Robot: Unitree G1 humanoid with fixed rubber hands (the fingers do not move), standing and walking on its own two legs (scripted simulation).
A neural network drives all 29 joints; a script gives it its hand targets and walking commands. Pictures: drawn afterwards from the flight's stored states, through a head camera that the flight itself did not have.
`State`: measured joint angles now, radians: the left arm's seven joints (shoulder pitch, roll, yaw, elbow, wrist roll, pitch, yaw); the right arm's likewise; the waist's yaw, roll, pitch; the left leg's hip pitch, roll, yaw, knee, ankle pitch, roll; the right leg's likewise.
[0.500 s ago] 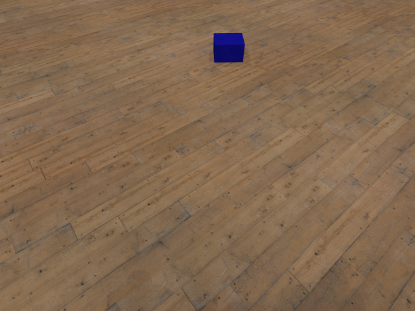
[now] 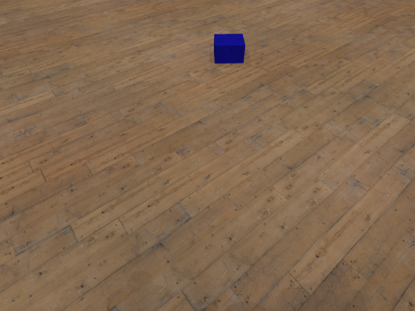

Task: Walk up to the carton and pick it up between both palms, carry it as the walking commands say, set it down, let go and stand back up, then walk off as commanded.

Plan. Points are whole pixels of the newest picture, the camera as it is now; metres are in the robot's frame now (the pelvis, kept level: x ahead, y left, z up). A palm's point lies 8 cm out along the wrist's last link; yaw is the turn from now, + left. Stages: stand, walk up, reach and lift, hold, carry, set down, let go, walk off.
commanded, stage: stand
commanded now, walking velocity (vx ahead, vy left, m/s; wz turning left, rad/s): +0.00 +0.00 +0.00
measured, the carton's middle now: (228, 48) +2.47 -0.12 -0.69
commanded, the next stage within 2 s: walk off in 0.54 s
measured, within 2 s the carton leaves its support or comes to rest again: neither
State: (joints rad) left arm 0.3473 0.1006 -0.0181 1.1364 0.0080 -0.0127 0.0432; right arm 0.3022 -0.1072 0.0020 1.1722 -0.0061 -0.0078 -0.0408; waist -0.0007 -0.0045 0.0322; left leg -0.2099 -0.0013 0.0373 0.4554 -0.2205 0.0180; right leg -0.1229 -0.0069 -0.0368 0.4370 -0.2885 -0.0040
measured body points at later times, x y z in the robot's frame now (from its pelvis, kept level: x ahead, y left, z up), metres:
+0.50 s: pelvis +0.00 +0.00 +0.00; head +0.01 +0.00 +0.45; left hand +0.03 +0.27 -0.14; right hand +0.05 -0.29 -0.14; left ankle +0.02 +0.11 -0.74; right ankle -0.03 -0.11 -0.74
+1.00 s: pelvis +0.03 +0.03 +0.00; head +0.04 +0.03 +0.45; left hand -0.01 +0.29 -0.15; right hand +0.08 -0.24 -0.15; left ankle +0.06 +0.15 -0.71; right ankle -0.03 -0.11 -0.74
